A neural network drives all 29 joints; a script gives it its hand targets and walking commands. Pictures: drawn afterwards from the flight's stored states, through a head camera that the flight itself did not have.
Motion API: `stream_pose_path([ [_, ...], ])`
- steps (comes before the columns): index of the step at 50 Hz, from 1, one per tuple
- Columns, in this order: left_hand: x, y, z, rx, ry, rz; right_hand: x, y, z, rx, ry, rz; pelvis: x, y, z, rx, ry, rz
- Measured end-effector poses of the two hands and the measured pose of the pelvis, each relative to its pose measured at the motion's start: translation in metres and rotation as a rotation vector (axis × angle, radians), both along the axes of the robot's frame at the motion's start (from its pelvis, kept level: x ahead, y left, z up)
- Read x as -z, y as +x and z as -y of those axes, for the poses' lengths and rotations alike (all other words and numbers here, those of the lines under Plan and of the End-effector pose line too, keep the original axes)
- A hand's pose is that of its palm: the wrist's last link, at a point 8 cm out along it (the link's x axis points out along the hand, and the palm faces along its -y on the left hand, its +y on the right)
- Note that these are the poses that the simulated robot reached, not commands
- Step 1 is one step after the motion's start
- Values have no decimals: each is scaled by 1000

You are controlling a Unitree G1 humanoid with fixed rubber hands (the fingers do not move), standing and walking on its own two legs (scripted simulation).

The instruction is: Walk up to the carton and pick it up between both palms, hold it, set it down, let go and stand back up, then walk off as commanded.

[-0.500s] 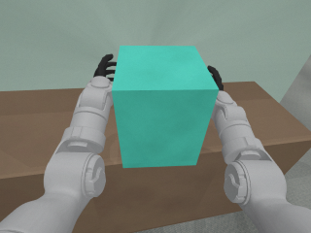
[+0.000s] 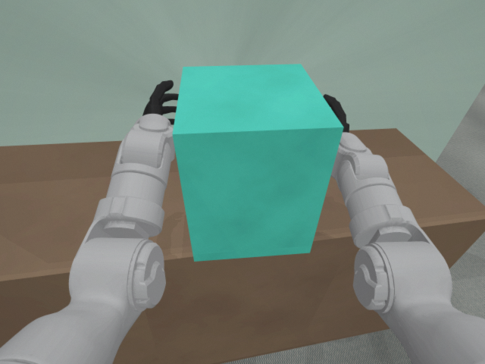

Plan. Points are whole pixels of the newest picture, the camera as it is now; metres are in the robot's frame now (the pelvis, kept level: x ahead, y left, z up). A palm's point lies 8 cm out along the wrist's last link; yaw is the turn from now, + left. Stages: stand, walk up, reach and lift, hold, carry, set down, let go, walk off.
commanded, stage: reach and lift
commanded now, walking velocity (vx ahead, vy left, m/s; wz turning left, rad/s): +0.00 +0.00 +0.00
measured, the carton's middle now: (247, 161) +0.40 -0.01 +0.18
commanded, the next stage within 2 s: hold in 0.90 s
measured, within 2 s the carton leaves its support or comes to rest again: neither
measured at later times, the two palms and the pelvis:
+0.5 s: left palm (155, 120) +0.41 +0.14 +0.24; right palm (336, 132) +0.41 -0.15 +0.23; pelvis +0.00 +0.00 +0.00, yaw +0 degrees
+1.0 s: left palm (152, 113) +0.41 +0.14 +0.25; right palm (338, 120) +0.41 -0.15 +0.26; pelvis +0.00 +0.00 +0.00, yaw +0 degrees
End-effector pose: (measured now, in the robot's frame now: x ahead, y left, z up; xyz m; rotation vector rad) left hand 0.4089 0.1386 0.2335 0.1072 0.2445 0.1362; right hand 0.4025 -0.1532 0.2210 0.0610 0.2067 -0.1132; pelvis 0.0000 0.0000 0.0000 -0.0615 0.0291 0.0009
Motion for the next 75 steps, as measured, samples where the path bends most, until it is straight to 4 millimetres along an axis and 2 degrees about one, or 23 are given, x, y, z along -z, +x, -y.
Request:
stream_pose_path([
  [11, -2, 3, -1, -2, -5, 8, -11, 5, 0, -3, -7, 10, 0, 2, 0, 0, 0, -3],
  [24, -7, 2, 0, -8, 0, 10, -11, 6, 1, -9, 13, 13, 0, 3, 1, 0, 1, -4],
  [39, -11, 3, 1, -8, -2, 14, -22, 8, 2, -9, 10, 18, 0, 4, 1, 0, 1, -5],
  [61, -26, -8, -2, -17, -12, 26, -40, 0, -2, -14, 7, 30, 0, 2, 1, 0, 1, 1],
  [75, -26, -10, -4, -13, -19, 16, -47, -2, -3, -12, -2, 21, 0, 2, 1, 0, 0, 2],
])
